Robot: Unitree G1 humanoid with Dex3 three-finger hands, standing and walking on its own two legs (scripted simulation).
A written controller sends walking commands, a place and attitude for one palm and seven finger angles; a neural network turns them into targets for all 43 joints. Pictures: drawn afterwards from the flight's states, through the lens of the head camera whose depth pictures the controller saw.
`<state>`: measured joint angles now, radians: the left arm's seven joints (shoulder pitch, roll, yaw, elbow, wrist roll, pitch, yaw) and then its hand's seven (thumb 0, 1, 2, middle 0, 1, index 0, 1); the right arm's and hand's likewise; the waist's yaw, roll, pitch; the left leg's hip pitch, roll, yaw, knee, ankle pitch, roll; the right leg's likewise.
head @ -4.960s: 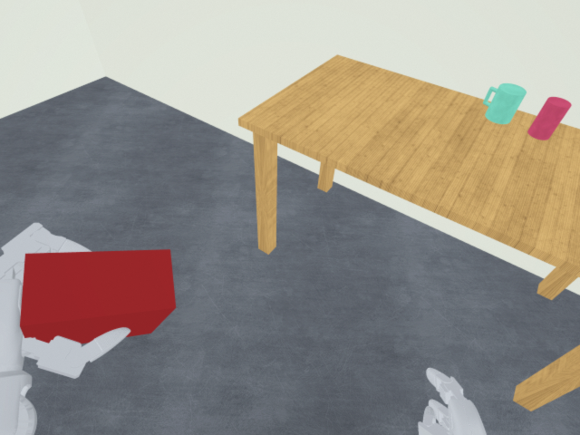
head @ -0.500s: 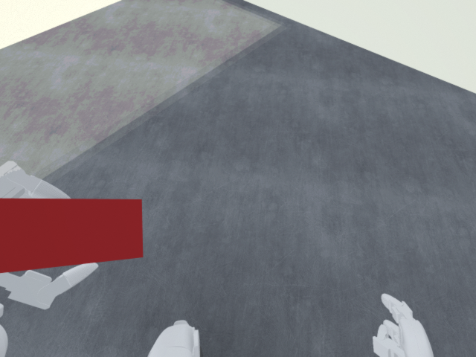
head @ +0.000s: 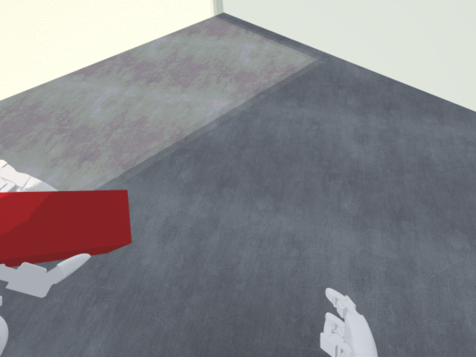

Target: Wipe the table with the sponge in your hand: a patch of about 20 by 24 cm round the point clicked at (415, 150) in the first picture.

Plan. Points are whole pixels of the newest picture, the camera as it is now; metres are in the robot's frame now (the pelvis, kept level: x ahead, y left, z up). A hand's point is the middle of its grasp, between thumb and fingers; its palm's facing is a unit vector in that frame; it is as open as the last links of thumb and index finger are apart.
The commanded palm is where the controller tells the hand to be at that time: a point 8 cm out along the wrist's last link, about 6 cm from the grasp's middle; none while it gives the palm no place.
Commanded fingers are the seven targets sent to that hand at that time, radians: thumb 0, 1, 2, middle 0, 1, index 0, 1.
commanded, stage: turn to face it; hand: left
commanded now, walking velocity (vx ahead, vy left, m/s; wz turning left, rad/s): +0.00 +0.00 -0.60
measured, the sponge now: (80, 228) +0.21 +0.22 +0.18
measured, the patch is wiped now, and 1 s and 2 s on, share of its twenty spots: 0.00 0.00 0.00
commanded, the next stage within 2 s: none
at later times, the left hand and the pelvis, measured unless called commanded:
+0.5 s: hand (151, 184) +0.28 +0.15 +0.19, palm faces +0.18 -0.85 -0.50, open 10.3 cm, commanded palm +0.23 +0.20 +0.19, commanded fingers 0.00 0.10 1.30 -1.20 -1.60 -1.20 -1.60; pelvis +0.00 -0.03 +0.01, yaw -15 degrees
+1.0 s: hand (281, 227) +0.25 -0.02 +0.17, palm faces -0.21 -0.84 -0.50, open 10.3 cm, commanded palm +0.21 +0.09 +0.19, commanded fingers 0.00 0.10 1.30 -1.20 -1.60 -1.20 -1.60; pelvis -0.08 -0.05 +0.00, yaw -34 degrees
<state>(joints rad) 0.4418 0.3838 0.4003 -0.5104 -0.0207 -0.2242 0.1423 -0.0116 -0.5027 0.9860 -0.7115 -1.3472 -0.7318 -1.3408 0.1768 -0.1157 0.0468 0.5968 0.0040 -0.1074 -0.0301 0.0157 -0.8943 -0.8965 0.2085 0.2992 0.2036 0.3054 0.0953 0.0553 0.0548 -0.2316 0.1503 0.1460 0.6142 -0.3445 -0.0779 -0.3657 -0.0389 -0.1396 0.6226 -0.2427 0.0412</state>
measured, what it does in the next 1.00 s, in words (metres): steps on the spot, turning right: left foot, then right foot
